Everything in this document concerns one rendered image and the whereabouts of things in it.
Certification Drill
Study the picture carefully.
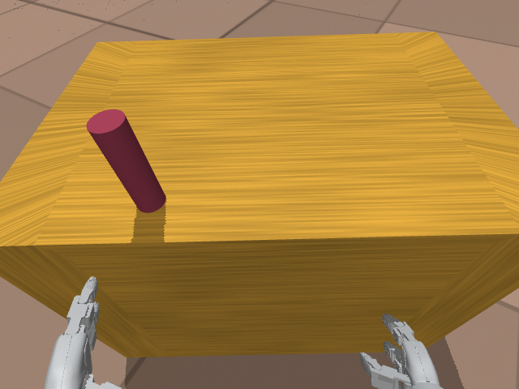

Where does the right robot hand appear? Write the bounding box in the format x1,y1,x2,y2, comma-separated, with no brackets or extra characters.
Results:
360,314,440,389

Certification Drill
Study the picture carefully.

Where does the left robot hand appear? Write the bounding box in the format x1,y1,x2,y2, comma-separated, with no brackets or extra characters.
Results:
44,276,122,389

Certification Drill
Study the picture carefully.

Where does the can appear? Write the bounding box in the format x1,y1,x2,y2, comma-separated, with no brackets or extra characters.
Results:
86,109,166,213

